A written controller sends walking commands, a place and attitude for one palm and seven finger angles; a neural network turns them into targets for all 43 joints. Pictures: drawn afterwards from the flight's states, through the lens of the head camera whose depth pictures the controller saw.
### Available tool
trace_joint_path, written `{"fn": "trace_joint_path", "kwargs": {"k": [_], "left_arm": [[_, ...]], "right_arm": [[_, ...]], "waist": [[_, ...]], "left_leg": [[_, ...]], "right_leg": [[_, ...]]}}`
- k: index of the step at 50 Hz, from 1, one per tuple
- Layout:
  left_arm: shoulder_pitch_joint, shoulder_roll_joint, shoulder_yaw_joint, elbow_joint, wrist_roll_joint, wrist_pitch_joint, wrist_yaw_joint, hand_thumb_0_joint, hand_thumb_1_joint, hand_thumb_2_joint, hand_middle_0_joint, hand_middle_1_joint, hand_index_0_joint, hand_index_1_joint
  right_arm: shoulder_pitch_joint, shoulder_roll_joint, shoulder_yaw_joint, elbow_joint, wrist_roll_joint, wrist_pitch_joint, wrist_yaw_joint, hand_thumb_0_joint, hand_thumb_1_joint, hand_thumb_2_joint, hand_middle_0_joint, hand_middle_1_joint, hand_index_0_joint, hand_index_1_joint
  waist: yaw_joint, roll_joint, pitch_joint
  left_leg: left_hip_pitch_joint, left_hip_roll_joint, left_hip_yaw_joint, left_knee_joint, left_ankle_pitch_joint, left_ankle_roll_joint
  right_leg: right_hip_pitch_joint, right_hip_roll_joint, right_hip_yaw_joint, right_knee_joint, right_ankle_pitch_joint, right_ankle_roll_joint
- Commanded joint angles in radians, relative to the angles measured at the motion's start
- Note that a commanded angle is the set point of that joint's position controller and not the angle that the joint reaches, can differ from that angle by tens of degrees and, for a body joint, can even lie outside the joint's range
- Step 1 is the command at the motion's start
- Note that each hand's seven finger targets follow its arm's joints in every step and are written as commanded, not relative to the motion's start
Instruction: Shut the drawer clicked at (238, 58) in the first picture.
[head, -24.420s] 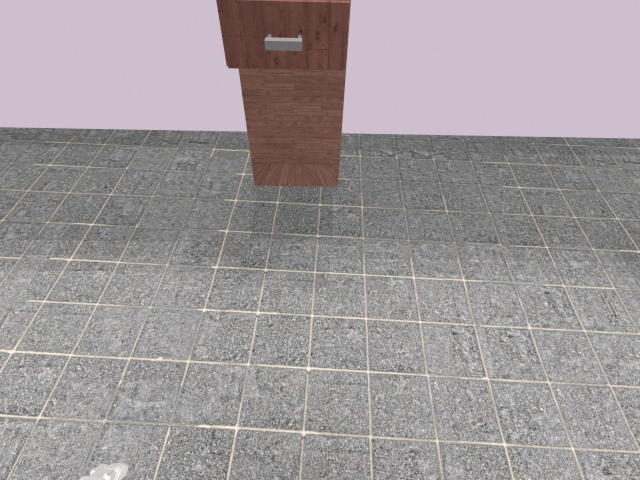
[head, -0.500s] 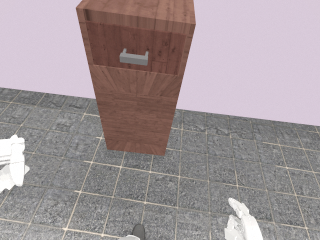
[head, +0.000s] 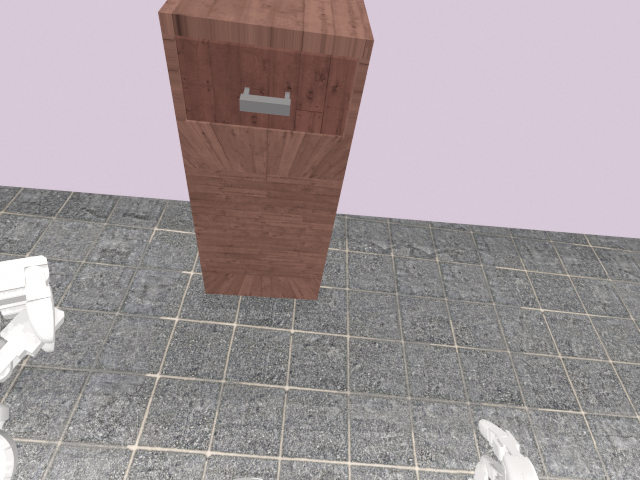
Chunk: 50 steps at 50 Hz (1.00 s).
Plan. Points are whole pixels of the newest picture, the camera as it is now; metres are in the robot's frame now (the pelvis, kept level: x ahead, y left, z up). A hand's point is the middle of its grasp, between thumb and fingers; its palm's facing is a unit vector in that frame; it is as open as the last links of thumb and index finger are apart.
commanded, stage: stop stepping back and stand still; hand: left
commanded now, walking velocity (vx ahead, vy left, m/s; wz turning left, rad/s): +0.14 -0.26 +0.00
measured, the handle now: (266, 99) +0.81 +0.17 +0.05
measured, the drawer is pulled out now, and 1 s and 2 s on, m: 0.00 0.00 0.00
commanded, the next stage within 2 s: let the arm hang, fingers relaxed in 0.62 s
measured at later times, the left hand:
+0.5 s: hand out of the picture +0.15 +0.27 +0.17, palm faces +0.39 -0.83 -0.41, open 3.3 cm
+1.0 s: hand out of the picture +0.03 +0.23 -0.16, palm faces +0.03 -0.97 -0.23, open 3.1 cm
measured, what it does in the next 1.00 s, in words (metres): steps on the spot: right foot, then left foot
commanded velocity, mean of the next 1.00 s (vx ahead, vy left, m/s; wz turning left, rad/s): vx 0.05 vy -0.02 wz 0.00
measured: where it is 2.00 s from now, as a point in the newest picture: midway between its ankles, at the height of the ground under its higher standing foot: outside the picture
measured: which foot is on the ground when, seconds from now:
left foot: down 0.00-0.16, up 0.18-0.38, down 0.40-1.00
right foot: up 0.00-0.16, down 0.18-1.00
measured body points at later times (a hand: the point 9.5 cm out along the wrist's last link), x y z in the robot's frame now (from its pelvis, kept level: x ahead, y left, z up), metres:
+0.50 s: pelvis -0.04 +0.03 +0.00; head -0.04 +0.05 +0.45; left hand +0.12 +0.31 +0.19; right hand +0.12 -0.22 -0.07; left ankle -0.01 +0.14 -0.73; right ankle -0.03 -0.09 -0.72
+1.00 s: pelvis -0.04 +0.04 +0.00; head -0.02 +0.05 +0.45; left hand +0.02 +0.28 -0.14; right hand +0.07 -0.20 -0.13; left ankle -0.01 +0.14 -0.73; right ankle -0.02 -0.08 -0.73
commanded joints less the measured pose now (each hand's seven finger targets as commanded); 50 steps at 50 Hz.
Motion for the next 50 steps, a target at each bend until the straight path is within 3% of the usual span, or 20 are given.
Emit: {"fn": "trace_joint_path", "kwargs": {"k": [1,4,6,7,8,9,10,12,17,21,23,27,32,35,36,37,40,42,44,50], "left_arm": [[0.172,0.185,0.079,-0.396,-0.005,-0.077,0.006,0.000,0.900,0.900,-1.400,-1.600,-1.400,-1.600],[0.274,0.198,0.107,-0.340,-0.004,-0.049,0.012,0.000,0.900,0.900,-1.400,-1.600,-1.400,-1.600],[0.257,0.192,0.110,-0.259,-0.007,-0.025,0.017,0.000,0.900,0.900,-1.400,-1.600,-1.400,-1.600],[0.230,0.196,0.109,-0.244,-0.005,-0.009,0.013,0.000,0.900,0.900,-1.400,-1.600,-1.400,-1.600],[0.178,0.222,0.122,-0.244,-0.008,-0.003,0.006,0.000,0.900,0.900,-1.400,-1.600,-1.400,-1.600],[0.126,0.220,0.142,-0.255,-0.029,-0.006,0.010,0.000,0.900,0.900,-1.400,-1.600,-1.400,-1.600],[0.005,0.310,0.207,-0.318,-0.034,-0.027,0.003,0.000,0.900,0.900,-1.400,-1.600,-1.400,-1.600],[0.041,0.190,0.118,-0.107,-0.023,-0.019,0.007,0.000,0.900,0.900,-1.400,-1.600,-1.400,-1.600],[0.045,0.147,0.034,-0.238,0.010,-0.044,0.024,0.000,0.900,0.900,-1.400,-1.600,-1.400,-1.600],[0.043,0.200,0.087,-0.348,0.008,-0.080,0.022,0.000,0.900,0.900,-1.400,-1.600,-1.400,-1.600],[0.048,0.207,0.116,-0.343,0.012,-0.084,0.020,0.000,0.900,0.900,-1.400,-1.600,-1.400,-1.600],[0.181,0.188,0.129,-0.256,0.001,-0.079,0.010,0.000,0.900,0.900,-1.400,-1.600,-1.400,-1.600],[0.203,0.173,0.116,-0.183,-0.026,-0.070,0.001,0.000,0.900,0.900,-1.400,-1.600,-1.400,-1.600],[0.156,0.177,0.104,-0.214,-0.020,-0.073,0.009,0.000,0.900,0.900,-1.400,-1.600,-1.400,-1.600],[0.026,0.031,-0.272,0.611,0.088,0.087,-0.137,0.000,0.900,0.900,-1.400,-1.600,-1.400,-1.600],[0.047,-0.018,-0.248,0.628,0.072,0.167,-0.149,0.000,0.900,0.900,-1.360,-1.557,-1.360,-1.557],[-0.044,-0.047,-0.284,0.769,0.065,0.195,-0.150,0.000,0.900,0.900,-1.240,-1.427,-1.240,-1.427],[-0.096,-0.011,-0.289,0.916,0.066,0.194,-0.144,0.000,0.900,0.900,-1.160,-1.340,-1.160,-1.340],[-0.167,0.014,-0.304,1.065,0.058,0.201,-0.140,0.000,0.900,0.900,-1.080,-1.253,-1.080,-1.253],[-0.179,-0.028,-0.340,1.404,0.038,0.204,-0.132,0.000,0.900,0.900,-0.840,-0.993,-0.840,-0.993]], "right_arm": [[-0.116,-0.117,-0.028,-0.213,-0.007,-0.082,0.036,0.000,-0.900,-0.900,0.200,0.300,0.200,0.300],[-0.130,-0.119,-0.023,-0.238,-0.023,-0.036,0.035,0.000,-0.900,-0.900,0.200,0.300,0.200,0.300],[-0.136,-0.107,-0.024,-0.238,-0.028,0.008,0.020,0.000,-0.900,-0.900,0.200,0.300,0.200,0.300],[-0.131,-0.102,-0.030,-0.238,-0.023,0.028,0.013,0.000,-0.900,-0.900,0.200,0.300,0.200,0.300],[-0.117,-0.095,-0.039,-0.225,-0.011,0.047,0.009,0.000,-0.900,-0.900,0.200,0.300,0.200,0.300],[-0.114,-0.100,-0.036,-0.217,-0.012,0.050,0.005,0.000,-0.900,-0.900,0.200,0.300,0.200,0.300],[-0.131,-0.114,-0.024,-0.199,-0.036,0.050,0.020,0.000,-0.900,-0.900,0.200,0.300,0.200,0.300],[-0.098,-0.105,-0.034,-0.182,-0.013,0.029,0.004,0.000,-0.900,-0.900,0.200,0.300,0.200,0.300],[-0.114,-0.109,-0.019,-0.187,-0.010,-0.023,-0.025,0.000,-0.900,-0.900,0.200,0.300,0.200,0.300],[-0.107,-0.145,-0.032,-0.212,0.003,-0.047,-0.012,0.000,-0.900,-0.900,0.200,0.300,0.200,0.300],[-0.103,-0.120,-0.025,-0.199,-0.009,-0.057,0.000,0.000,-0.900,-0.900,0.200,0.300,0.200,0.300],[-0.089,-0.135,-0.033,-0.205,0.004,-0.046,0.023,0.000,-0.900,-0.900,0.200,0.300,0.200,0.300],[-0.084,-0.122,-0.040,-0.201,0.008,-0.013,0.022,0.000,-0.900,-0.900,0.200,0.300,0.200,0.300],[-0.102,-0.120,-0.028,-0.195,0.005,-0.018,0.009,0.000,-0.900,-0.900,0.200,0.300,0.200,0.300],[-0.085,-0.278,-0.085,0.046,-0.007,-0.041,0.101,0.000,-0.900,-0.900,0.200,0.300,0.200,0.300],[-0.017,-0.203,-0.080,0.024,0.002,0.032,0.095,0.000,-0.900,-0.900,0.200,0.300,0.200,0.300],[-0.054,-0.187,-0.041,-0.001,-0.024,0.078,0.076,0.000,-0.900,-0.900,0.200,0.300,0.200,0.300],[-0.058,-0.185,-0.039,0.023,-0.025,0.093,0.070,0.000,-0.900,-0.900,0.200,0.300,0.200,0.300],[-0.044,-0.163,-0.036,0.070,-0.024,0.121,0.068,0.000,-0.900,-0.900,0.200,0.300,0.200,0.300],[-0.036,-0.122,-0.013,0.206,-0.025,0.145,0.057,0.000,-0.900,-0.900,0.200,0.300,0.200,0.300]], "waist": [[0.004,0.248,-0.158],[0.007,0.369,-0.103],[0.012,0.277,-0.096],[0.014,0.121,-0.095],[-0.002,-0.139,-0.088],[-0.011,-0.162,-0.068],[-0.043,-0.106,-0.052],[-0.054,-0.077,-0.031],[-0.020,0.014,-0.059],[-0.012,0.304,-0.100],[-0.019,0.352,-0.018],[-0.011,0.217,-0.091],[-0.033,-0.034,-0.064],[-0.031,0.031,-0.085],[-0.078,0.111,-0.079],[-0.052,0.123,-0.137],[-0.006,-0.009,-0.141],[0.002,-0.135,-0.146],[-0.021,-0.090,-0.097],[-0.001,0.238,-0.057]], "left_leg": [[0.101,0.256,-0.337,-0.497,-0.436,-0.047],[-0.115,0.213,-0.184,-0.533,-0.502,-0.073],[-0.211,0.183,-0.124,-0.386,-0.471,-0.077],[-0.236,0.102,-0.032,-0.176,-0.430,-0.083],[-0.176,0.016,0.047,0.267,-0.289,-0.077],[-0.241,0.006,0.012,0.512,-0.256,-0.071],[-0.176,0.054,0.008,0.644,-0.165,-0.090],[-0.175,0.078,-0.001,0.522,-0.187,-0.065],[0.124,0.049,0.094,-0.080,-0.154,-0.023],[0.199,0.290,-0.252,-0.277,0.026,0.059],[0.096,0.316,-0.301,-0.355,-0.034,0.077],[0.040,0.226,-0.113,-0.206,0.035,0.012],[0.059,0.083,-0.004,-0.003,-0.158,-0.039],[0.142,0.100,-0.030,-0.107,-0.036,-0.034],[0.103,0.149,-0.083,0.078,0.266,-0.026],[0.104,0.159,-0.085,-0.001,0.297,-0.018],[-0.022,0.209,-0.213,-0.086,0.271,0.048],[0.017,0.136,-0.131,-0.032,0.261,0.007],[0.081,0.083,-0.072,-0.022,0.150,-0.023],[0.088,0.133,-0.127,-0.209,0.016,-0.013]], "right_leg": [[-0.011,0.042,-0.039,0.074,0.006,-0.022],[0.203,0.089,-0.149,-0.092,-0.045,-0.047],[0.350,0.084,-0.135,-0.298,-0.078,-0.080],[0.353,0.032,-0.072,-0.434,-0.068,-0.104],[0.146,-0.177,0.204,-0.593,-0.100,-0.177],[0.027,-0.350,0.420,-0.691,-0.152,-0.261],[-0.141,-0.341,0.327,-0.636,-0.053,-0.262],[-0.157,-0.290,0.301,-0.670,-0.429,-0.185],[-0.040,-0.192,0.097,-0.490,-0.074,-0.135],[-0.069,-0.004,-0.093,-0.124,0.059,0.003],[-0.049,-0.004,-0.079,-0.068,-0.010,-0.008],[0.173,0.004,-0.079,-0.341,0.177,-0.009],[0.018,-0.160,0.200,-0.542,0.010,-0.098],[0.035,-0.124,0.094,-0.467,0.170,-0.076],[-0.086,-0.158,-0.038,-0.196,0.528,-0.064],[-0.039,-0.094,-0.046,-0.166,0.447,-0.045],[0.062,-0.048,-0.058,-0.158,0.285,-0.018],[0.117,-0.096,-0.009,-0.251,0.466,-0.048],[0.054,-0.147,0.031,-0.315,0.451,-0.093],[0.119,-0.079,-0.005,-0.399,0.210,-0.053]]}}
